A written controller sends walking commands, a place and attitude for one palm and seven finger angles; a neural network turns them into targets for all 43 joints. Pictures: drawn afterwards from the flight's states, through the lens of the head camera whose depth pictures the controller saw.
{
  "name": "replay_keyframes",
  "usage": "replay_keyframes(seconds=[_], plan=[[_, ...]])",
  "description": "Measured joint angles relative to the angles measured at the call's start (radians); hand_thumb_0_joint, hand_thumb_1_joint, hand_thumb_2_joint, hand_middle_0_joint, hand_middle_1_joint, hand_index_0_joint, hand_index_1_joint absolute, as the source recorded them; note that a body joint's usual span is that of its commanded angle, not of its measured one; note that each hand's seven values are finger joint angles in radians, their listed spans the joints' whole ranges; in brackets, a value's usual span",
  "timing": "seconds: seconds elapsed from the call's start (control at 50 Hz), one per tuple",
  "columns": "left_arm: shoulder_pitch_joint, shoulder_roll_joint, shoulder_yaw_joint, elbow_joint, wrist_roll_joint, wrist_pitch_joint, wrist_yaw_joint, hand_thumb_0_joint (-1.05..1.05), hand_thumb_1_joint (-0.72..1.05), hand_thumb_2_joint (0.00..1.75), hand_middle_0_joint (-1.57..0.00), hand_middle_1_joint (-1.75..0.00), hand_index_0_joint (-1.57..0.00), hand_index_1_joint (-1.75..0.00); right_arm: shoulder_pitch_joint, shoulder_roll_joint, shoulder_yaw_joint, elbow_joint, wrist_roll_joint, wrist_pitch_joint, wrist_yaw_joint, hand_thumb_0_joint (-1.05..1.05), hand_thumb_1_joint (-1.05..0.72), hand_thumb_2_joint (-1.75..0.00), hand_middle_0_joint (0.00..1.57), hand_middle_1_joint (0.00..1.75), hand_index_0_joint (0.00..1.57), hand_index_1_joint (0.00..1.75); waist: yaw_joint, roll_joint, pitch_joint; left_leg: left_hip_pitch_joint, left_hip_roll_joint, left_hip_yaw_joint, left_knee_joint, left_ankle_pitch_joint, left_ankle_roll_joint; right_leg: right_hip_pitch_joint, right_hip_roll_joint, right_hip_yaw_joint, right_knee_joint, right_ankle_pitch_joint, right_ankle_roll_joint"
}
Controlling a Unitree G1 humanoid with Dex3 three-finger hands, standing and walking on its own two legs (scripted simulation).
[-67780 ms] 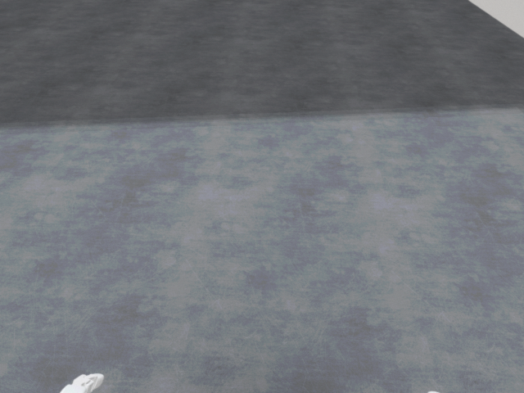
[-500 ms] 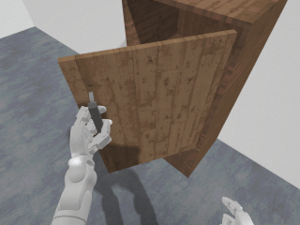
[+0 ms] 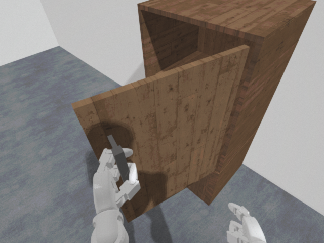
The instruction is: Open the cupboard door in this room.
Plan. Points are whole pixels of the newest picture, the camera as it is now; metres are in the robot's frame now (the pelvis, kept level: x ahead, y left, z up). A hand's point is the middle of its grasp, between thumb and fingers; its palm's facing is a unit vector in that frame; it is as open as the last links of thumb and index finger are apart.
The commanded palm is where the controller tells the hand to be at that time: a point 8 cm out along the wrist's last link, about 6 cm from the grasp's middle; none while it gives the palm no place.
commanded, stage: pull the door open along its arc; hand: left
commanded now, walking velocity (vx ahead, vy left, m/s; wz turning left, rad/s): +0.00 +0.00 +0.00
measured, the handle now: (120, 163) +0.28 +0.11 +0.09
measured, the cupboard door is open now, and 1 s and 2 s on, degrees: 75 73 78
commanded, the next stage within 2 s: open thumb and fingers to let go in 0.06 s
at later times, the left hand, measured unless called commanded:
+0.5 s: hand (131, 184) +0.23 +0.08 +0.09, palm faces +0.35 -0.94 +0.02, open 8.9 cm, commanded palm +0.18 +0.11 +0.09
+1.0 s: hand (133, 180) +0.24 +0.08 +0.09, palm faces +0.26 -0.97 +0.01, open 15.2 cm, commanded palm +0.19 +0.10 +0.09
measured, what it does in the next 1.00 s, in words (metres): stands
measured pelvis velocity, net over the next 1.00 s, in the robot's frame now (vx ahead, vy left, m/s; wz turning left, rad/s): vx -0.02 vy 0.01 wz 0.01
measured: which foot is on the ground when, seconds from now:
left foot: down 0.00-1.00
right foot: down 0.00-1.00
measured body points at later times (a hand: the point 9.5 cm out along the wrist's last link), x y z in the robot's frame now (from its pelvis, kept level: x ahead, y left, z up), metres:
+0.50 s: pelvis -0.01 -0.01 +0.00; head -0.02 -0.04 +0.45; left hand +0.20 +0.13 +0.09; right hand +0.19 -0.22 -0.08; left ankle -0.02 +0.12 -0.72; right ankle -0.03 -0.06 -0.72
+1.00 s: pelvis -0.02 +0.01 +0.00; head -0.02 -0.01 +0.45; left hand +0.22 +0.13 +0.09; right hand +0.18 -0.19 -0.09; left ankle -0.02 +0.12 -0.72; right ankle -0.03 -0.06 -0.72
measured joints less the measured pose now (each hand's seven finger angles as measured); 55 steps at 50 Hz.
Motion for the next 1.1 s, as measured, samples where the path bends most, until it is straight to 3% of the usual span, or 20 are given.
replay_keyframes(seconds=[0.14, 0.36, 0.46, 0.68, 0.84, 1.0, 1.1], plan=[[0.084, 0.025, -0.034, -0.06, -0.018, -0.005, -0.018, 0.0, 0.66, 0.72, -0.33, -1.32, -0.39, -1.35, 0.012, -0.014, -0.007, 0.002, -0.001, -0.028, 0.003, 0.02, -0.91, -0.9, 0.2, 0.3, 0.2, 0.3, -0.016, 0.012, -0.003, 0.0, 0.007, -0.006, 0.009, -0.003, -0.009, 0.001, 0.007, -0.006, 0.008, -0.004, -0.01], [-0.039, -0.026, 0.036, 0.056, -0.007, -0.038, 0.032, 0.01, 0.54, 0.73, -0.37, -1.32, -0.38, -1.32, -0.012, -0.021, -0.012, 0.014, -0.007, -0.06, -0.012, 0.02, -0.91, -0.9, 0.2, 0.3, 0.2, 0.3, 0.015, 0.0, 0.007, -0.007, 0.0, -0.023, -0.005, 0.022, -0.015, -0.005, 0.001, -0.024, 0.005, 0.007, -0.018], [-0.033, -0.023, 0.031, 0.053, 0.001, -0.053, 0.026, 0.01, 0.35, 0.65, -0.36, -1.29, -0.36, -1.3, -0.015, -0.02, -0.008, 0.001, -0.006, -0.068, -0.011, 0.02, -0.91, -0.9, 0.2, 0.3, 0.2, 0.3, 0.019, 0.0, 0.018, -0.005, -0.003, -0.026, -0.011, 0.028, -0.013, 0.0, -0.002, -0.027, -0.002, 0.012, -0.016], [-0.065, -0.014, 0.006, 0.07, 0.007, -0.049, 0.03, 0.0, -0.27, 0.39, -0.31, -1.21, -0.32, -1.21, -0.012, -0.01, -0.005, 0.003, -0.003, -0.068, -0.003, 0.02, -0.91, -0.9, 0.2, 0.3, 0.2, 0.3, 0.021, -0.003, 0.023, -0.02, -0.011, -0.014, 0.002, 0.023, 0.001, -0.018, -0.012, -0.015, 0.011, 0.011, -0.002], [-0.075, 0.0, -0.022, 0.06, 0.006, -0.031, 0.035, -0.01, -0.45, 0.32, -0.27, -0.98, -0.29, -0.99, -0.01, -0.006, -0.003, 0.008, -0.002, -0.066, 0.007, 0.02, -0.91, -0.9, 0.2, 0.3, 0.2, 0.3, 0.016, 0.004, 0.023, -0.033, -0.015, -0.006, 0.031, 0.007, 0.012, -0.029, -0.016, -0.009, 0.033, 0.002, 0.008], [-0.118, -0.001, -0.034, 0.073, 0.004, -0.001, 0.04, -0.01, -0.49, 0.3, -0.24, -0.64, -0.26, -0.65, -0.022, 0.0, -0.002, 0.02, -0.002, -0.059, 0.014, 0.02, -0.91, -0.9, 0.2, 0.3, 0.2, 0.3, 0.015, 0.001, 0.021, -0.042, -0.016, -0.003, 0.042, 0.005, 0.016, -0.038, -0.018, -0.006, 0.042, 0.001, 0.012], [-0.117, -0.005, -0.025, 0.067, 0.003, 0.013, 0.033, -0.01, -0.5, 0.3, -0.29, -0.58, -0.32, -0.58, -0.026, 0.0, -0.004, 0.019, -0.002, -0.053, 0.019, 0.02, -0.91, -0.9, 0.2, 0.3, 0.2, 0.3, 0.016, 0.002, 0.019, -0.043, -0.014, -0.004, 0.043, 0.005, 0.015, -0.038, -0.016, -0.007, 0.041, 0.003, 0.012]])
